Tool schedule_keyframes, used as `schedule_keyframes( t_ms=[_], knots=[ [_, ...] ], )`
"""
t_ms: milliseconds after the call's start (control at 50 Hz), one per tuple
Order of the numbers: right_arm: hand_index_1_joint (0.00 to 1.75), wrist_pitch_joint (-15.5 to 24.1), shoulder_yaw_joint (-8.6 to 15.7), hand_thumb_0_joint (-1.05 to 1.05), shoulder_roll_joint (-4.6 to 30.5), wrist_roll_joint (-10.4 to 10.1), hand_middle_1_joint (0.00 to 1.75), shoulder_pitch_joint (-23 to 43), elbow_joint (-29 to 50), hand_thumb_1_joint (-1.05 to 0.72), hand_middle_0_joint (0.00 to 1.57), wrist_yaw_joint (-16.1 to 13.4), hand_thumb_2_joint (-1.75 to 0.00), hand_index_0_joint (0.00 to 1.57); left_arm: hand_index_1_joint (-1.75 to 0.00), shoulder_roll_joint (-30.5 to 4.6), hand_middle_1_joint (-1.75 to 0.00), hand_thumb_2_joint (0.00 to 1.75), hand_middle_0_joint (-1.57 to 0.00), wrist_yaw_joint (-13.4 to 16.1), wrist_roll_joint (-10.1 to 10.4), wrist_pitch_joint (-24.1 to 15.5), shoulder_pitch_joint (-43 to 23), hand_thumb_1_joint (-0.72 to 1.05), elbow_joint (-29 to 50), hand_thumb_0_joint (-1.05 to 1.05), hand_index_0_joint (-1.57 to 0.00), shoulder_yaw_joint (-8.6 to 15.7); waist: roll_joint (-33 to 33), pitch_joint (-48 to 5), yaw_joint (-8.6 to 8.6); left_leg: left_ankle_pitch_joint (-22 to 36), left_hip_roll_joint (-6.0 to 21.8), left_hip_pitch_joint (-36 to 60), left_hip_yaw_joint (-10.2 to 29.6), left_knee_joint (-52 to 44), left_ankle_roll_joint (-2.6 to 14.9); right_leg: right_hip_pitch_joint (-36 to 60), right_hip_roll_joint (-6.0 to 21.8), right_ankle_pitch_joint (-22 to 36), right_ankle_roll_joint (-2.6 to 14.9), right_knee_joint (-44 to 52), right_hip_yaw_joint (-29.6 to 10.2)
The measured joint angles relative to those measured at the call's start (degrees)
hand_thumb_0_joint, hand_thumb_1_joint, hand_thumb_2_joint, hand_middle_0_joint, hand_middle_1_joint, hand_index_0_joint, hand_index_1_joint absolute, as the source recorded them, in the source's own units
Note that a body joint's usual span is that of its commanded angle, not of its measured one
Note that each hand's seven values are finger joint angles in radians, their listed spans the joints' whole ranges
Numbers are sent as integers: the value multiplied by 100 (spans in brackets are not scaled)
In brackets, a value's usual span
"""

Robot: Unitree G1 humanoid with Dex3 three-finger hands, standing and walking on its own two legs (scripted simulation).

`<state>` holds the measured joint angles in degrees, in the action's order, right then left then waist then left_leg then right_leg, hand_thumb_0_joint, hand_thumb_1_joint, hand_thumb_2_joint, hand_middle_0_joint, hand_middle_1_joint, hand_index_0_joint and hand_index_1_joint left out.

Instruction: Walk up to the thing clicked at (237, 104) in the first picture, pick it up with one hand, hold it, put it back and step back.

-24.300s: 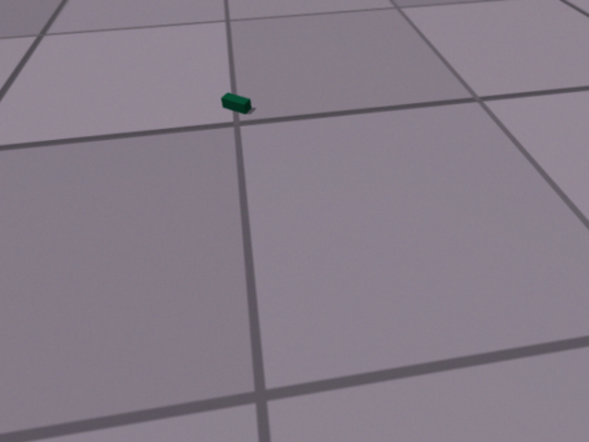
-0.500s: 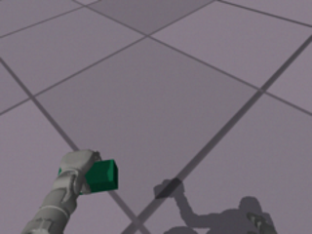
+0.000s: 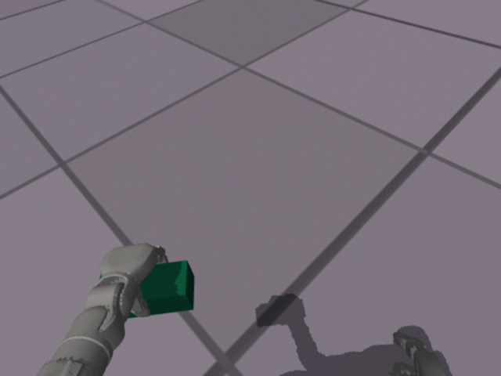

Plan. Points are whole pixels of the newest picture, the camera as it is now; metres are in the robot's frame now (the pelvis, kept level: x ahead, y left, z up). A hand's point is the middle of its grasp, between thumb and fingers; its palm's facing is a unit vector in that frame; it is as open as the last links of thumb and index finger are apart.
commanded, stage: hold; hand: left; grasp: from above
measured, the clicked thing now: (147, 290) +0.30 +0.22 -0.08
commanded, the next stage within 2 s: crouch in 0.92 s
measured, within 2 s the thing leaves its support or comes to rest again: neither
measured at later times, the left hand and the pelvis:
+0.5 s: hand (140, 286) +0.29 +0.22 -0.03, palm faces -0.43 -0.08 -0.90, open 9.6 cm; pelvis +0.00 +0.00 +0.00, yaw +0 degrees
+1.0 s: hand (136, 280) +0.30 +0.22 -0.03, palm faces -0.44 -0.06 -0.90, open 9.6 cm; pelvis +0.01 +0.00 +0.01, yaw +0 degrees
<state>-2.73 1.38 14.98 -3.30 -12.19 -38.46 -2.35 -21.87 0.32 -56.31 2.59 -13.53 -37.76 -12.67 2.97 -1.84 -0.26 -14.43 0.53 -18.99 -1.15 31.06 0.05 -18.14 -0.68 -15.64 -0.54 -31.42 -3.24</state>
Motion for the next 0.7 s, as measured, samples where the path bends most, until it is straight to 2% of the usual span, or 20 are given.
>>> schedule_keyframes(
  t_ms=[500, 700],
  knots=[
    [30, -53, -36, 1, 1, -45, 30, 155, 51, -91, 21, -58, -90, 20, -42, -10, -45, 36, -74, -176, 56, 19, 166, 8, 438, -1, -77, -7, 41, 130, 75, 167, 4, 342, 26, -364, -31, 319, 0, 125, 30, 299, 26],
    [30, -78, -19, 1, -37, -44, 30, 199, -7, -91, 21, -47, -90, 20, -42, 11, -45, 36, -74, -149, -47, -9, 89, 8, 334, -1, -77, -43, 1, 129, 103, 146, -9, 365, 34, -388, -21, 354, 14, 109, 22, 339, 34]
  ],
)
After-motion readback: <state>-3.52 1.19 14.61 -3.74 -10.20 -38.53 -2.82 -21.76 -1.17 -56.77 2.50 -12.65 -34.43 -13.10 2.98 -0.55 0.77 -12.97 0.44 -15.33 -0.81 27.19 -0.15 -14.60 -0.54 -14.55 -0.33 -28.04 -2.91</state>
